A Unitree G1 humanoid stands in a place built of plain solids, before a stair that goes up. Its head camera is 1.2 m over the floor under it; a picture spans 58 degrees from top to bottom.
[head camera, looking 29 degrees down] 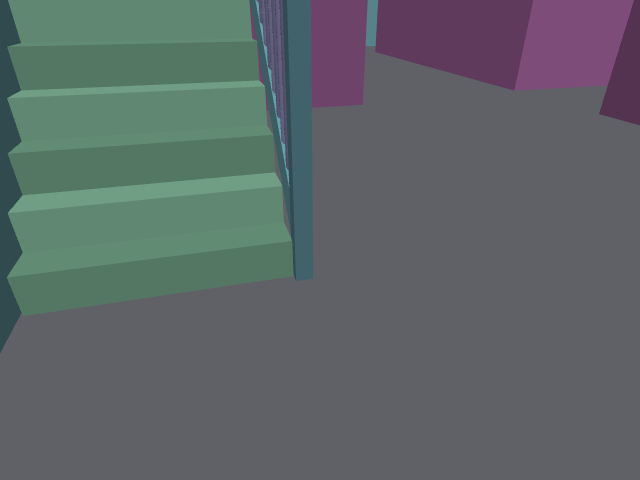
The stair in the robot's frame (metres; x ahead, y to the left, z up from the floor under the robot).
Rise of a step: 0.20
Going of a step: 0.20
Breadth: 1.20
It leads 15 degrees to the left of straight ahead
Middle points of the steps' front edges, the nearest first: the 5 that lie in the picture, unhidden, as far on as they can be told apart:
1.64 0.71 0.20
1.83 0.76 0.40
2.03 0.81 0.60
2.22 0.87 0.80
2.42 0.92 1.01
